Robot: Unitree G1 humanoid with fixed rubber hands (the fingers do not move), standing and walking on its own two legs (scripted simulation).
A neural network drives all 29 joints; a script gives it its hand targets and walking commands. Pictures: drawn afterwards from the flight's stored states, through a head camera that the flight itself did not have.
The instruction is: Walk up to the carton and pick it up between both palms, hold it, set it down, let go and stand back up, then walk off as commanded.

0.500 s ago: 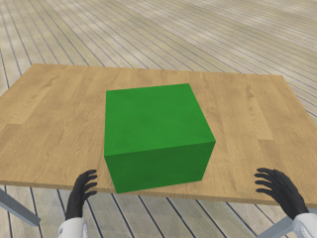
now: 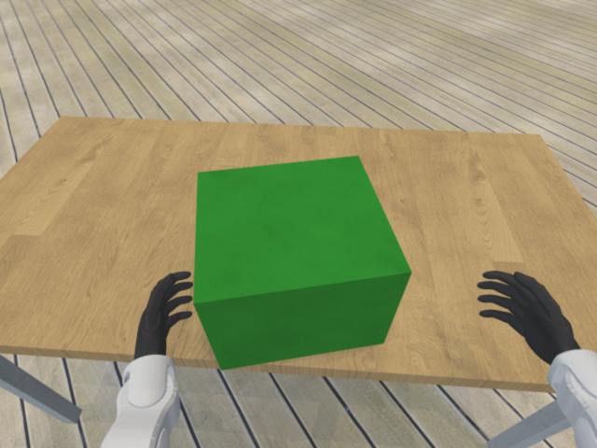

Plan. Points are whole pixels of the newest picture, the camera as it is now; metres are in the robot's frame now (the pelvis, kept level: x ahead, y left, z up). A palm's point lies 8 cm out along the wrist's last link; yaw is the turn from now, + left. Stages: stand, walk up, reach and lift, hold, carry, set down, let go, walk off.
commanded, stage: reach and lift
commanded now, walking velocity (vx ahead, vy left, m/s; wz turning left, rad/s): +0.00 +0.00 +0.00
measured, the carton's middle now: (292, 259) +0.41 +0.03 +0.00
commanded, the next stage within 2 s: none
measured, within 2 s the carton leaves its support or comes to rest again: neither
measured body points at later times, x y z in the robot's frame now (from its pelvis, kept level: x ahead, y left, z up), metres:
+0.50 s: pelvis +0.00 +0.00 +0.00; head +0.00 +0.00 +0.45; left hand +0.31 +0.20 +0.11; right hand +0.33 -0.29 +0.11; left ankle -0.01 +0.13 -0.74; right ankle +0.01 -0.10 -0.74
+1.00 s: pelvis +0.00 +0.00 +0.00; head +0.00 +0.00 +0.45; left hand +0.36 +0.20 +0.15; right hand +0.39 -0.27 +0.15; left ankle -0.01 +0.13 -0.74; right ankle +0.01 -0.10 -0.74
